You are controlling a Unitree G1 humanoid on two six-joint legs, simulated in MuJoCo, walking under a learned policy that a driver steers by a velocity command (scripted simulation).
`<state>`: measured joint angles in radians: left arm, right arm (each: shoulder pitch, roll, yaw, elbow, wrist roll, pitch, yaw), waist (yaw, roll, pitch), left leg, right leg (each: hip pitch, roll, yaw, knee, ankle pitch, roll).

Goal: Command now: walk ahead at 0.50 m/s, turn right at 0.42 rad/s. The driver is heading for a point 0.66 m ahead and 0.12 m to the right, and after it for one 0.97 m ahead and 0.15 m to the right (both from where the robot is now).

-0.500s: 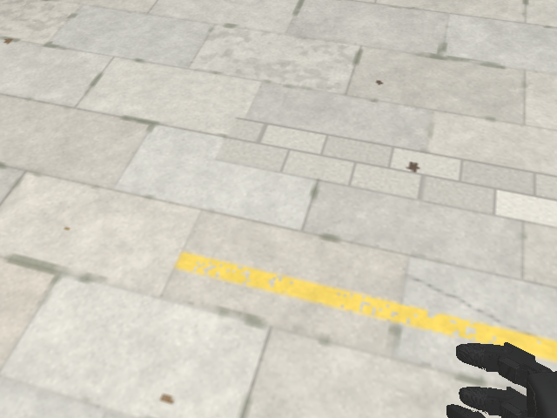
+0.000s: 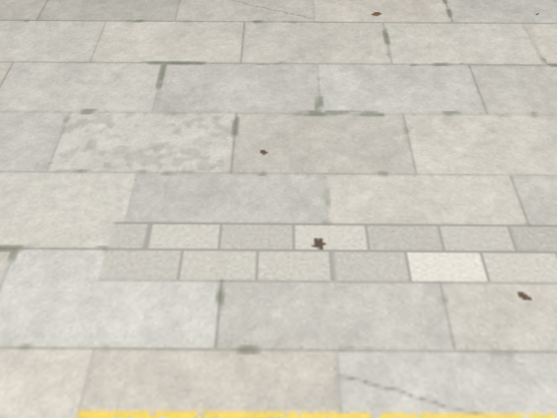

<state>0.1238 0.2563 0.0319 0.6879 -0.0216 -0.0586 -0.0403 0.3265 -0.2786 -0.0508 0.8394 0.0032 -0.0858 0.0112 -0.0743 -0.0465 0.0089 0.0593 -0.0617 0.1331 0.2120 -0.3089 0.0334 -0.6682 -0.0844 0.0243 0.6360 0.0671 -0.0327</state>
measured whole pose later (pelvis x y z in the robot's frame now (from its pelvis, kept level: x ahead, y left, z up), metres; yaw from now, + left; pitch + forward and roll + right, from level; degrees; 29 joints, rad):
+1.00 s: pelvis +0.56 -0.09 +0.01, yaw -20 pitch +2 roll +1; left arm 0.06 0.25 0.03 0.63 -0.02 -0.07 -0.03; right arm 0.40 -0.28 -0.04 0.86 0.02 -0.07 0.01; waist -0.11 -0.04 0.02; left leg 0.00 -0.05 0.01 0.25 -0.29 0.03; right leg -0.61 -0.07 0.03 0.58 0.01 -0.01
